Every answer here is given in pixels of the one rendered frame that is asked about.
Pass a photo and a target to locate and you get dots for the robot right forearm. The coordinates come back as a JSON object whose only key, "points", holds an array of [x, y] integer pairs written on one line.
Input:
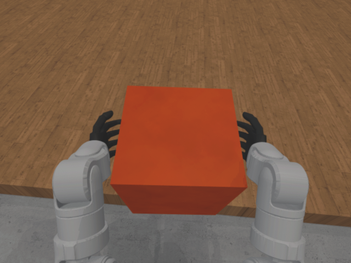
{"points": [[281, 199]]}

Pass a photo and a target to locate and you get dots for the carton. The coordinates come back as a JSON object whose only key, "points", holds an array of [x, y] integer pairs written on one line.
{"points": [[178, 151]]}

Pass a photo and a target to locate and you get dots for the robot right hand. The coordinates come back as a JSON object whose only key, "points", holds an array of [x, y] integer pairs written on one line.
{"points": [[255, 133]]}

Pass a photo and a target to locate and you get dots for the robot left forearm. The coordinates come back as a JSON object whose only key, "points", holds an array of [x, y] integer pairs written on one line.
{"points": [[79, 203]]}

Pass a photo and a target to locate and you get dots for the robot left hand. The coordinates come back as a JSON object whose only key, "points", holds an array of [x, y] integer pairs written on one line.
{"points": [[100, 129]]}

